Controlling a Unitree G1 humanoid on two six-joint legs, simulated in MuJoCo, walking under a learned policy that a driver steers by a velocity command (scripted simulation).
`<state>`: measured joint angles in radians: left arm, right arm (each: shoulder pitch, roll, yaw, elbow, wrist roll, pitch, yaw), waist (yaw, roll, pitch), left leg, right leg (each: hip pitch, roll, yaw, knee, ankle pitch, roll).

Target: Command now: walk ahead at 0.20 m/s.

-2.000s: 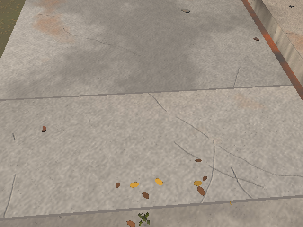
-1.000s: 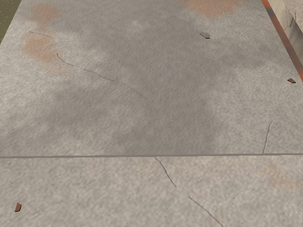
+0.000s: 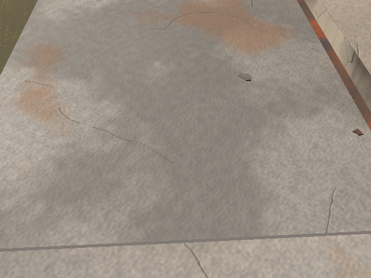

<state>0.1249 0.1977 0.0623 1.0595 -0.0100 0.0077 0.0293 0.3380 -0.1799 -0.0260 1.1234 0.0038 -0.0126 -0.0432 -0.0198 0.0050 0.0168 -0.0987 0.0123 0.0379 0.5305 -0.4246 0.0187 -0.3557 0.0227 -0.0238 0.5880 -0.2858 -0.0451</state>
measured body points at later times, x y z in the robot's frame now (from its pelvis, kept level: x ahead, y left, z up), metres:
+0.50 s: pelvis +0.16 -0.04 +0.02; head +0.16 -0.04 +0.47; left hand +0.10 +0.20 -0.13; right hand +0.32 -0.29 -0.10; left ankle +0.31 +0.14 -0.67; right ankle +0.08 -0.13 -0.73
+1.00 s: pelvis +0.44 +0.06 +0.02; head +0.45 +0.08 +0.47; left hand +0.54 +0.36 -0.09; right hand +0.54 -0.19 -0.11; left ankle +0.42 +0.12 -0.73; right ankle +0.62 -0.10 -0.66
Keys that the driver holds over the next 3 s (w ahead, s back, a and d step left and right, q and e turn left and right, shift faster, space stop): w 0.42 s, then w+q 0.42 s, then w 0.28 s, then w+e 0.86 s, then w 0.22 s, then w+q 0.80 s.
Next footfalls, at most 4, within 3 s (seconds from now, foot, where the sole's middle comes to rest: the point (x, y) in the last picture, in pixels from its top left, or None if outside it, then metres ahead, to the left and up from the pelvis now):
0.72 left None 0.46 0.13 -0.77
1.26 right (189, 207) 0.81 0.00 -0.77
1.76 left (137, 161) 1.06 0.24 -0.77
2.26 right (205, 125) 1.28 -0.09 -0.77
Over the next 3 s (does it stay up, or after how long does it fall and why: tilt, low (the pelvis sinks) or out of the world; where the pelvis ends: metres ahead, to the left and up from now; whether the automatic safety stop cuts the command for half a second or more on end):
stays up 1.54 0.06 0.01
